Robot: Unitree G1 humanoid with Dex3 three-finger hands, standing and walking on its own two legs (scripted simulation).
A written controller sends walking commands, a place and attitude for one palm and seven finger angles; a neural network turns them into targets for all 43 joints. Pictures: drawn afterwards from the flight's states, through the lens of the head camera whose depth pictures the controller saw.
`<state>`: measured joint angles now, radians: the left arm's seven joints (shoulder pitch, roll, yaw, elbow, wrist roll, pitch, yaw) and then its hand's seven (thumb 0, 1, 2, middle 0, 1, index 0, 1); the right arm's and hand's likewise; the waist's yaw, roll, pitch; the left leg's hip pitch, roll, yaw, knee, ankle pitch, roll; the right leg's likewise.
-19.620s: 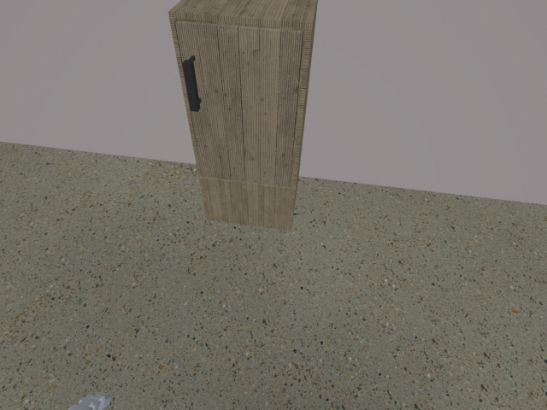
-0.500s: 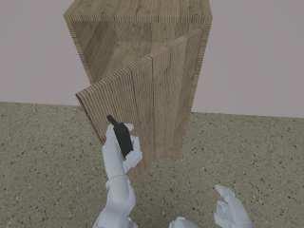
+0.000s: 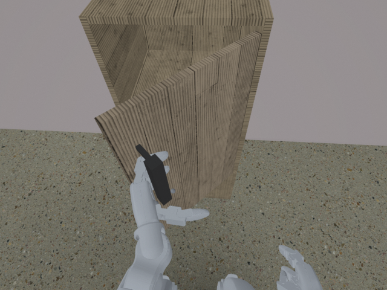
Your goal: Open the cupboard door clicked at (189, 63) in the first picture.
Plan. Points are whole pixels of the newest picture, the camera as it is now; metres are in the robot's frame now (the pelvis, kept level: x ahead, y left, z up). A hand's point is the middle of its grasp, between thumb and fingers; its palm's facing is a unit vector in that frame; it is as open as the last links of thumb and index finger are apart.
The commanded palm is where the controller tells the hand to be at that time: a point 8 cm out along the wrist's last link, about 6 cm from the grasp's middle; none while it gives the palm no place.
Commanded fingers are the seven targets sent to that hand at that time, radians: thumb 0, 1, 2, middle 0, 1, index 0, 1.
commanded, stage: open thumb and fingers to let go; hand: left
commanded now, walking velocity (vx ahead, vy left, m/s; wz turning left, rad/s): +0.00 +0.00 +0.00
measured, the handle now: (153, 175) +0.34 +0.10 +0.04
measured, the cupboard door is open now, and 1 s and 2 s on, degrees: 45 49 49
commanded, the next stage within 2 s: slide the hand sideways off the handle in 0.18 s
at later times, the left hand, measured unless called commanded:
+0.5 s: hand (172, 216) +0.26 +0.05 +0.04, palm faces -0.23 -0.97 +0.00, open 16.0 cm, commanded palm +0.25 +0.11 +0.04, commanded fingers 0.00 -0.50 0.30 -0.15 -0.30 -0.15 -0.30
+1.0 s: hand (154, 228) +0.23 +0.08 +0.04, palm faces -0.12 -0.99 +0.03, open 16.0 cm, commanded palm +0.21 +0.15 +0.04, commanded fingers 0.00 -0.50 0.30 -0.15 -0.30 -0.15 -0.30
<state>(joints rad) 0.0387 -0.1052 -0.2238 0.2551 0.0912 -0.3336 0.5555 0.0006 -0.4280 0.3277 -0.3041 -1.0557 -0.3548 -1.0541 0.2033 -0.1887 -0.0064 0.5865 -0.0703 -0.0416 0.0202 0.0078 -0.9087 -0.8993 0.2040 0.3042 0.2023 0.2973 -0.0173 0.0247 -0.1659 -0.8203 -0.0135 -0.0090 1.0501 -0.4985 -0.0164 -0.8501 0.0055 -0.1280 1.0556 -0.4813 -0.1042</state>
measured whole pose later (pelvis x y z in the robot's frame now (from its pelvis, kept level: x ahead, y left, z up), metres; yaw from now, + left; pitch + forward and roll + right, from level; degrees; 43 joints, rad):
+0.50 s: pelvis -0.01 +0.03 -0.01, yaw -1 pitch +14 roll +0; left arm 0.11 0.04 -0.31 0.15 -0.01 -0.37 0.08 -0.01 -0.50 0.30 -0.23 -0.38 -0.20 -0.39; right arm 0.22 -0.21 0.01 0.49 -0.02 -0.04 0.03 0.01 -0.91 -0.90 0.21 0.30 0.20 0.30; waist -0.01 0.05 -0.14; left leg -0.83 -0.02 0.01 1.12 -0.53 0.03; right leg -0.85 0.00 -0.11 1.10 -0.49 -0.06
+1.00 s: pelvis +0.00 +0.04 -0.01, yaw -2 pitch +14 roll -1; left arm 0.35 0.04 -0.29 -0.06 0.01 -0.34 0.12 -0.01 -0.50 0.30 -0.20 -0.32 -0.23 -0.33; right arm 0.25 -0.20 0.03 0.40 -0.01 -0.02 0.02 0.01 -0.91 -0.90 0.21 0.30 0.20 0.30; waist -0.01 0.03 -0.15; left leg -0.84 -0.02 0.03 1.14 -0.55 0.05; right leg -0.87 0.00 -0.09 1.11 -0.50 -0.05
